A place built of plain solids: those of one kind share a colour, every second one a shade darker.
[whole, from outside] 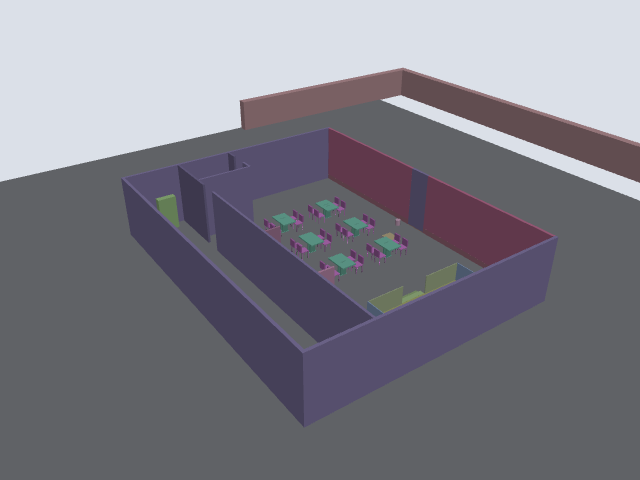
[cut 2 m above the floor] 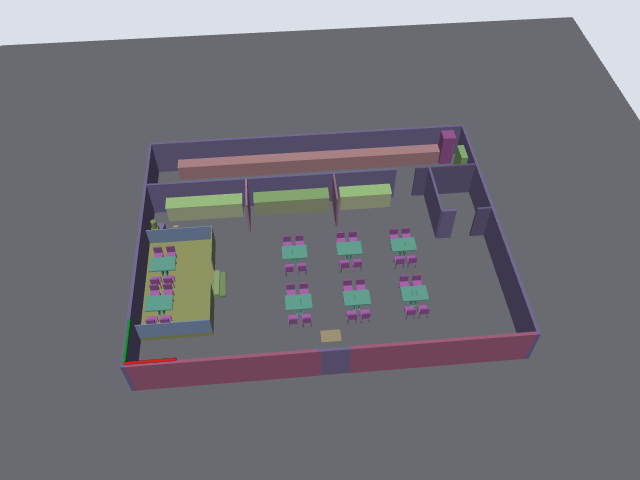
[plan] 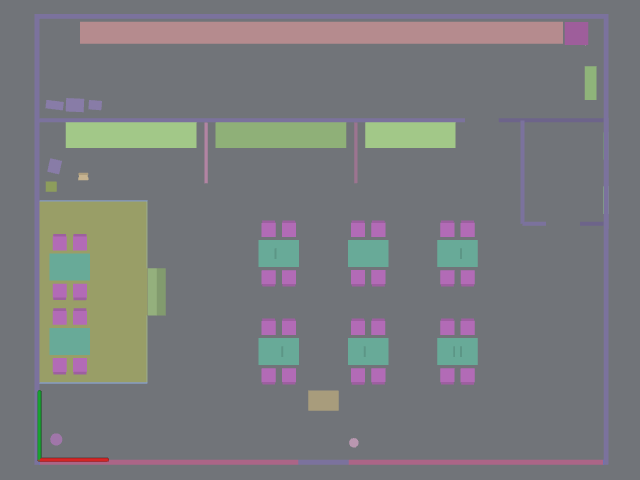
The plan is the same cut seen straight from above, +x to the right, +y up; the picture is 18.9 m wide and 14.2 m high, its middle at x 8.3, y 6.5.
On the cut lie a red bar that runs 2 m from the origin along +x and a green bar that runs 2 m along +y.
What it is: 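A food court's seating hall of the 2010s to 2020s; 16.7 x 13.0 m, ceiling 3.4 m, a street door 0.95 x 2.1 m in the glazed front; tables 0.75 m, chairs 0.45 m, bar tops 1.06 m, a counter 1.0 m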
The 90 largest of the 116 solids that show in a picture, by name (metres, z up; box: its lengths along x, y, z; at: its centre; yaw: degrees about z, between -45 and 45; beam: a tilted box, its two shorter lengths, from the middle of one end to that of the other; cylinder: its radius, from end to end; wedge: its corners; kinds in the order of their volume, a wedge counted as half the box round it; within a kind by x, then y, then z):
{
 "street_hedge_1": {"box": [39.8, 0.6, 2.25], "at": [8.35, -16.3, 1.07]},
 "street_hedge_2": {"box": [0.6, 16.6, 2.25], "at": [27.95, -8.3, 1.07]},
 "wall_1": {"box": [0.15, 13.34, 3.45], "at": [-0.07, 6.52, 1.68]},
 "wall_2": {"box": [12.59, 0.12, 3.45], "at": [6.29, 10.04, 1.68]},
 "wall_3": {"box": [16.99, 0.15, 3.45], "at": [8.35, 13.12, 1.68]},
 "wall_4": {"box": [1.5, 0.15, 3.45], "at": [8.4, -0.07, 1.68]},
 "wall_5": {"box": [0.12, 3.06, 3.45], "at": [14.29, 8.51, 1.68]},
 "wall_6": {"box": [0.7, 0.12, 3.45], "at": [14.64, 6.98, 1.68]},
 "wall_7": {"box": [3.1, 0.12, 3.45], "at": [15.14, 10.04, 1.68]},
 "wall_8": {"box": [0.7, 0.12, 3.45], "at": [16.34, 6.98, 1.68]},
 "wall_9": {"box": [0.15, 7.28, 3.45], "at": [16.77, 3.49, 1.68]},
 "wall_10": {"box": [0.15, 3.3, 3.45], "at": [16.77, 8.48, 1.68]},
 "wall_11": {"box": [0.15, 3.36, 3.45], "at": [16.77, 11.51, 1.68]},
 "back_worktop_1": {"box": [14.29, 0.65, 0.95], "at": [8.35, 12.63, 0.42]},
 "window_wall_1": {"box": [7.8, 0.15, 3.45], "at": [3.9, -0.07, 1.68]},
 "window_wall_2": {"box": [7.69, 0.15, 3.45], "at": [12.85, -0.07, 1.68]},
 "counter_1": {"box": [3.83, 0.7, 1.05], "at": [2.71, 9.63, 0.47]},
 "counter_2": {"box": [3.83, 0.7, 1.05], "at": [7.14, 9.63, 0.47]},
 "counter_3": {"box": [2.63, 0.7, 1.05], "at": [10.97, 9.63, 0.47]},
 "dais_1": {"box": [3.2, 5.43, 0.35], "at": [1.6, 4.96, 0.12]},
 "back_fridge_1": {"box": [0.7, 0.68, 1.9], "at": [15.89, 12.61, 0.9]},
 "kiosk_wall_1": {"box": [0.1, 1.8, 2.35], "at": [4.93, 9.08, 1.12]},
 "kiosk_wall_2": {"box": [0.1, 1.8, 2.35], "at": [9.36, 9.08, 1.12]},
 "shelf_1": {"box": [0.35, 1.0, 1.95], "at": [16.3, 11.14, 0.93]},
 "meeting_table_1": {"box": [1.2, 0.8, 0.07], "at": [0.9, 3.5, 1.01]},
 "meeting_table_2": {"box": [1.2, 0.8, 0.07], "at": [0.9, 5.7, 1.01]},
 "meeting_table_3": {"box": [1.2, 0.8, 0.07], "at": [7.08, 3.2, 0.71]},
 "meeting_table_4": {"box": [1.2, 0.8, 0.07], "at": [7.08, 6.1, 0.71]},
 "meeting_table_5": {"box": [1.2, 0.8, 0.07], "at": [9.72, 3.2, 0.71]},
 "meeting_table_6": {"box": [1.2, 0.8, 0.07], "at": [9.72, 6.1, 0.71]},
 "meeting_table_7": {"box": [1.2, 0.8, 0.07], "at": [12.37, 3.2, 0.71]},
 "meeting_table_8": {"box": [1.2, 0.8, 0.07], "at": [12.37, 6.1, 0.71]},
 "side_chair_1": {"box": [0.38, 0.08, 0.38], "at": [0.6, 2.56, 0.95]},
 "side_chair_2": {"box": [0.38, 0.08, 0.38], "at": [0.6, 4.44, 0.95]},
 "side_chair_3": {"box": [0.38, 0.08, 0.38], "at": [0.6, 4.76, 0.95]},
 "side_chair_4": {"box": [0.38, 0.08, 0.38], "at": [0.6, 6.64, 0.95]},
 "side_chair_5": {"box": [0.38, 0.08, 0.38], "at": [1.2, 2.56, 0.95]},
 "side_chair_6": {"box": [0.38, 0.08, 0.38], "at": [1.2, 4.44, 0.95]},
 "side_chair_7": {"box": [0.38, 0.08, 0.38], "at": [1.2, 4.76, 0.95]},
 "side_chair_8": {"box": [0.38, 0.08, 0.38], "at": [1.2, 6.64, 0.95]},
 "side_chair_9": {"box": [0.38, 0.08, 0.38], "at": [6.78, 2.26, 0.65]},
 "side_chair_10": {"box": [0.42, 0.42, 0.04], "at": [6.78, 2.5, 0.43]},
 "side_chair_11": {"box": [0.42, 0.42, 0.04], "at": [6.78, 3.9, 0.43]},
 "side_chair_12": {"box": [0.38, 0.08, 0.38], "at": [6.78, 4.14, 0.65]},
 "side_chair_13": {"box": [0.38, 0.08, 0.38], "at": [6.78, 5.16, 0.65]},
 "side_chair_14": {"box": [0.42, 0.42, 0.04], "at": [6.78, 5.4, 0.43]},
 "side_chair_15": {"box": [0.38, 0.08, 0.38], "at": [6.78, 7.04, 0.65]},
 "side_chair_16": {"box": [0.38, 0.08, 0.38], "at": [7.38, 2.26, 0.65]},
 "side_chair_17": {"box": [0.42, 0.42, 0.04], "at": [7.38, 2.5, 0.43]},
 "side_chair_18": {"box": [0.42, 0.42, 0.04], "at": [7.38, 3.9, 0.43]},
 "side_chair_19": {"box": [0.38, 0.08, 0.38], "at": [7.38, 4.14, 0.65]},
 "side_chair_20": {"box": [0.38, 0.08, 0.38], "at": [7.38, 5.16, 0.65]},
 "side_chair_21": {"box": [0.42, 0.42, 0.04], "at": [7.38, 5.4, 0.43]},
 "side_chair_22": {"box": [0.38, 0.08, 0.38], "at": [7.38, 7.04, 0.65]},
 "side_chair_23": {"box": [0.38, 0.08, 0.38], "at": [9.43, 2.26, 0.65]},
 "side_chair_24": {"box": [0.38, 0.08, 0.38], "at": [9.43, 4.14, 0.65]},
 "side_chair_25": {"box": [0.38, 0.08, 0.38], "at": [9.43, 5.16, 0.65]},
 "side_chair_26": {"box": [0.38, 0.08, 0.38], "at": [9.43, 7.04, 0.65]},
 "side_chair_27": {"box": [0.38, 0.08, 0.38], "at": [10.03, 2.26, 0.65]},
 "side_chair_28": {"box": [0.38, 0.08, 0.38], "at": [10.03, 4.14, 0.65]},
 "side_chair_29": {"box": [0.38, 0.08, 0.38], "at": [10.03, 5.16, 0.65]},
 "side_chair_30": {"box": [0.38, 0.08, 0.38], "at": [10.03, 7.04, 0.65]},
 "side_chair_31": {"box": [0.38, 0.08, 0.38], "at": [12.07, 2.26, 0.65]},
 "side_chair_32": {"box": [0.38, 0.08, 0.38], "at": [12.07, 4.14, 0.65]},
 "side_chair_33": {"box": [0.38, 0.08, 0.38], "at": [12.07, 5.16, 0.65]},
 "side_chair_34": {"box": [0.38, 0.08, 0.38], "at": [12.07, 7.04, 0.65]},
 "side_chair_35": {"box": [0.38, 0.08, 0.38], "at": [12.67, 2.26, 0.65]},
 "side_chair_36": {"box": [0.38, 0.08, 0.38], "at": [12.67, 4.14, 0.65]},
 "side_chair_37": {"box": [0.38, 0.08, 0.38], "at": [12.67, 5.16, 0.65]},
 "side_chair_38": {"box": [0.38, 0.08, 0.38], "at": [12.67, 7.04, 0.65]},
 "counter_top_1": {"box": [3.87, 0.78, 0.04], "at": [2.71, 9.61, 1.02]},
 "counter_top_2": {"box": [3.87, 0.78, 0.04], "at": [7.14, 9.61, 1.02]},
 "counter_top_3": {"box": [2.67, 0.78, 0.04], "at": [10.97, 9.61, 1.02]},
 "stallriser_1": {"box": [7.8, 0.05, 0.35], "at": [3.9, -0.02, 0.12]},
 "stallriser_2": {"box": [7.69, 0.05, 0.35], "at": [12.85, -0.02, 0.12]},
 "box_cardboard_1": {"box": [0.36, 0.41, 0.41], "at": [0.45, 8.68, 0.16], "yaw": -12.8},
 "box_cardboard_2": {"box": [0.52, 0.25, 0.43], "at": [0.45, 10.49, 0.17], "yaw": -7.2},
 "box_cardboard_3": {"box": [0.54, 0.4, 0.42], "at": [1.05, 10.49, 0.16], "yaw": -2.4},
 "box_cardboard_4": {"box": [0.39, 0.28, 0.44], "at": [1.65, 10.49, 0.17], "yaw": -4.5},
 "dais_rail_end_1": {"box": [3.2, 0.04, 1.0], "at": [1.6, 2.27, 0.75]},
 "dais_rail_end_2": {"box": [3.2, 0.04, 1.0], "at": [1.6, 7.66, 0.75]},
 "dais_steps_1": {"box": [0.27, 1.4, 0.35], "at": [3.33, 4.96, 0.12]},
 "dais_steps_2": {"box": [0.27, 1.4, 0.2], "at": [3.6, 4.96, 0.05]},
 "dais_rail_front_1": {"box": [0.04, 2.02, 1.0], "at": [3.18, 3.26, 0.75]},
 "dais_rail_front_2": {"box": [0.04, 2.02, 1.0], "at": [3.18, 6.67, 0.75]},
 "water_cooler_1": {"box": [0.33, 0.31, 1.03], "at": [0.35, 8.08, 0.47]},
 "water_cooler_2": {"cylinder": 0.14, "from": [0.35, 8.08, 0.98], "to": [0.35, 8.08, 1.4]},
 "plant_pot_1": {"cylinder": 0.18, "from": [0.5, 0.6, 0.0], "to": [0.5, 0.6, 0.38]},
 "door_mat_1": {"box": [0.9, 0.6, 0.07], "at": [8.4, 1.75, -0.02]},
 "bin_waste_1": {"cylinder": 0.14, "from": [9.3, 0.5, 0.0], "to": [9.3, 0.5, 0.31]}
}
